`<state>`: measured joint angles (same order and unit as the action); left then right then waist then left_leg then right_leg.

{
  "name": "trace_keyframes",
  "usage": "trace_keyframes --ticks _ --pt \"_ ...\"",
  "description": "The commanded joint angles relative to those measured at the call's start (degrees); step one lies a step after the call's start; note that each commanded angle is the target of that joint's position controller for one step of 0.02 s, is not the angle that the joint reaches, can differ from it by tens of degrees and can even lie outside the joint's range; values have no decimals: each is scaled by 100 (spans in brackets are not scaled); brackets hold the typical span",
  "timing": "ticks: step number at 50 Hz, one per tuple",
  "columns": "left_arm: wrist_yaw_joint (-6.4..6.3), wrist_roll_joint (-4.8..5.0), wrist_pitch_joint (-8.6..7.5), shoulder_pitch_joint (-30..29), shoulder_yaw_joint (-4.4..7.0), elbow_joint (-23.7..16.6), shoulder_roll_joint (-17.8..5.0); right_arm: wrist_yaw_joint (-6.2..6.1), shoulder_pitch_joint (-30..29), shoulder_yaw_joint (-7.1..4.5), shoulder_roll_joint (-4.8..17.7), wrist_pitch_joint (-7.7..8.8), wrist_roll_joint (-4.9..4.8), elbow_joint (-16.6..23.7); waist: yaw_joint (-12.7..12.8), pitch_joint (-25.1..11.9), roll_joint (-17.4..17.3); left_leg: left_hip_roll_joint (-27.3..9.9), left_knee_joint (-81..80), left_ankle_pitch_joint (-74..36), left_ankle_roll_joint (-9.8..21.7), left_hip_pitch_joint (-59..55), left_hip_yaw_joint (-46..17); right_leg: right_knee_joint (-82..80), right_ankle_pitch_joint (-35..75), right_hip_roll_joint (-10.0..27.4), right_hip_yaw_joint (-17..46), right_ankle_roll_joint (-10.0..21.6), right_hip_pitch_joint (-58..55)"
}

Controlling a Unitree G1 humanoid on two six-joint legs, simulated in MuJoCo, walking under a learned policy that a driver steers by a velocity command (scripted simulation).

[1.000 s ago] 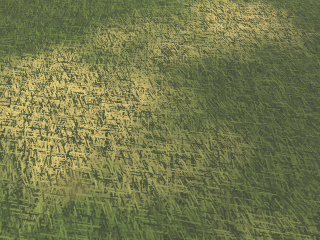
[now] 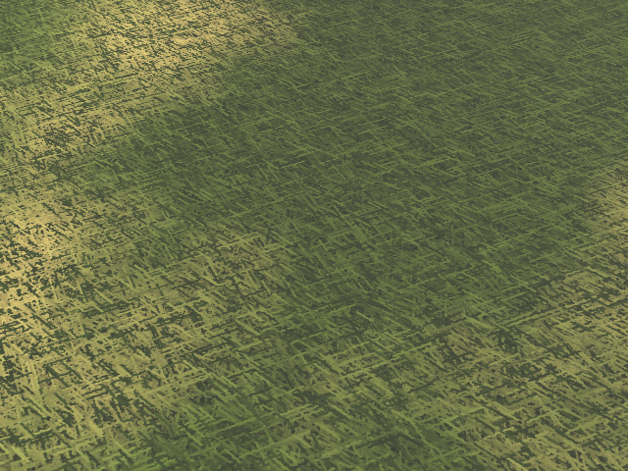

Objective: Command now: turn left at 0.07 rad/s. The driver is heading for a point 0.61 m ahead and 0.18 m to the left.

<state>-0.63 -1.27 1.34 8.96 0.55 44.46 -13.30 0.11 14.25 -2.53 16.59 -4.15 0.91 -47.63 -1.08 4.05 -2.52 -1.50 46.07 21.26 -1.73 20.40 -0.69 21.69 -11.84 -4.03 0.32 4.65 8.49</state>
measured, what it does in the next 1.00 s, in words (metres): walks ahead, turning left: left foot, then right foot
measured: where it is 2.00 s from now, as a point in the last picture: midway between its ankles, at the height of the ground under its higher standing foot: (207, 442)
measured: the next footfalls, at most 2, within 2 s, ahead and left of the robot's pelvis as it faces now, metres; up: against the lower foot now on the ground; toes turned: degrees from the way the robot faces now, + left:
left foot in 0.18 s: +0.01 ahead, +0.11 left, +0.00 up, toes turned +4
right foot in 0.56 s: +0.11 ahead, -0.09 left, +0.00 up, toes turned +21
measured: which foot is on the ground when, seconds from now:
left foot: up 0.00-0.16, down 0.18-0.56, up 0.58-1.00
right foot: down 0.00-0.20, up 0.22-0.54, down 0.56-1.00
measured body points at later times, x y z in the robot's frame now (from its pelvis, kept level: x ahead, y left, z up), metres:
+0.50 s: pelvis +0.01 +0.01 +0.00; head +0.03 +0.02 +0.45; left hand +0.08 +0.31 -0.11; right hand +0.13 -0.26 -0.12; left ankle -0.03 +0.11 -0.74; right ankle +0.04 -0.11 -0.72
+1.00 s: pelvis +0.18 +0.07 -0.02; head +0.23 +0.09 +0.43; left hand +0.00 +0.25 -0.15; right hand +0.49 +0.00 -0.12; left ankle +0.25 +0.22 -0.73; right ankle +0.07 -0.10 -0.74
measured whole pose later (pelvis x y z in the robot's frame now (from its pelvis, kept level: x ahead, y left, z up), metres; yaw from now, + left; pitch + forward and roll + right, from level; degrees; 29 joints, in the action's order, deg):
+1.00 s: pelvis +0.18 +0.07 -0.02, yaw +30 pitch +2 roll +0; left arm -0.3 -1.3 -4.5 27.4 0.9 53.8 -12.7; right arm 4.5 -0.2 -1.3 13.9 0.3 2.8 -41.4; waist 5.0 3.1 -1.2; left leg 0.8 35.7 10.0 5.2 32.2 3.9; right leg 12.8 -22.9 0.8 -9.5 -0.2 -8.3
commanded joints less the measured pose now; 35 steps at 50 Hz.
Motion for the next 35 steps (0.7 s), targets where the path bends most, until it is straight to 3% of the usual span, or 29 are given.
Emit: trace_keyframes --ticks 1,3,5,8,9,10,11,12,13,14,16,18,23,25,27,28,29,30,31,32,33,35 --pt "-73 -61 -72 119 177 -83 -917 -15 -101 -52 372 43 -25 224 245 -296 988 146 -629 144 81 -339 37 -481 1533 1505 847 649 -78" --pt "-98 -19 -38 148 246 -24 -1103 -32 -86 -79 469 90 -51 225 234 -297 919 191 -670 314 152 -268 68 -290 1807 1686 975 756 -157" --pt "-127 18 -11 123 281 6 -1121 -46 -24 -67 414 150 -62 213 184 -343 834 192 -792 373 223 -261 138 -92 2194 1817 1026 817 -262" --pt "-170 44 24 24 346 55 -1144 -48 155 -28 301 259 -49 189 -49 -398 638 177 -2002 -668 401 -809 89 384 2150 1701 753 525 -71" --pt "-174 27 15 13 355 9 -1082 -57 198 -74 523 310 6 196 -35 -449 318 -106 -2345 -1370 553 -1105 -510 833 1603 1432 531 262 238" --pt "-159 48 22 -2 313 -191 -820 -72 283 -226 1136 362 28 237 130 -509 -655 -1141 -2521 -2952 1036 -1406 -2035 1797 297 570 -148 -122 1006" --pt "-204 57 97 -365 275 -264 -676 -42 569 -296 1259 367 -22 143 -240 -303 -1189 -1890 -2781 -4276 1829 -1378 -2885 2656 -1996 -113 -326 -312 1697" --pt "-190 24 141 -348 274 -247 -686 -45 693 -262 1067 377 -5 90 -184 -311 -687 -1857 -2833 -4187 2069 -1412 -2740 3546 -2322 51 104 -335 1867" --pt "-154 41 151 -252 283 -175 -681 -74 384 -267 961 347 -43 139 -22 -254 -378 -1500 -2811 -3711 1935 -1334 -2296 3841 -1977 151 225 -373 1951" --pt "-130 54 140 -202 310 -146 -749 -105 24 -254 861 295 -48 237 120 -179 -300 -1150 -2809 -3350 1667 -1286 -1978 3806 -1628 236 255 -420 2034" --pt "-11 -73 85 -136 321 -130 -847 -99 9 -257 731 244 -47 257 81 -453 -466 -688 -3053 -1392 1476 -1542 -1849 3463 -1280 279 134 -528 2059" --pt "91 -70 37 -413 299 -232 -804 -61 268 -293 747 235 -25 190 -131 -326 -547 -648 -3376 287 1575 -1649 -2167 2997 -1247 273 45 -625 2275" --pt "104 -31 -155 -638 251 -404 -784 -7 427 -433 1029 326 42 143 -264 -245 -532 -703 -3311 792 1667 -1408 -2632 1898 -1294 230 88 -622 1929" --pt "73 28 -223 -400 249 -397 -811 46 163 -463 1059 354 52 240 -93 -265 -577 -588 -3203 877 1553 -824 -2703 1399 -1232 131 70 -525 1197" --pt "-21 79 -300 506 256 -145 -745 61 -432 -466 994 353 21 422 535 -231 -341 -162 -2718 1103 1189 415 -2485 190 -424 51 -45 -415 -522" --pt "-112 40 -360 1071 338 -8 -1037 45 -528 -417 763 398 8 502 800 -321 174 247 -1949 1451 887 1315 -2115 -153 -710 444 372 -361 -1551" --pt "-187 -75 -404 1603 461 -9 -1718 54 -527 -245 141 468 -82 735 926 -736 1631 976 -40 1582 587 1973 -1015 -1220 -2942 2217 2607 -35 -2044" --pt "-185 -149 -387 1257 546 -32 -2050 43 -559 -253 370 489 33 804 626 -241 1451 874 857 1068 552 2426 -837 -1765 -3890 2839 4023 324 -1189" --pt "-160 -119 -396 871 465 -120 -1641 83 -503 -303 619 497 93 751 320 217 903 439 1283 501 599 2435 -945 -1686 -3825 2716 3661 465 -704" --pt "-123 -50 -440 582 368 -189 -1244 170 -337 -326 669 512 106 595 154 375 679 286 1350 56 556 2327 -853 -1642 -3190 2341 2893 365 -526" --pt "-98 -33 -490 457 314 -238 -1056 243 -159 -326 621 510 110 480 77 306 781 200 1399 -283 469 2169 -713 -1637 -2387 2006 2170 248 -534" --pt "-81 -33 -593 716 281 -147 -920 357 -214 -290 525 464 152 455 175 125 908 105 1798 -773 373 2147 -482 -1570 -977 1712 1235 221 -649"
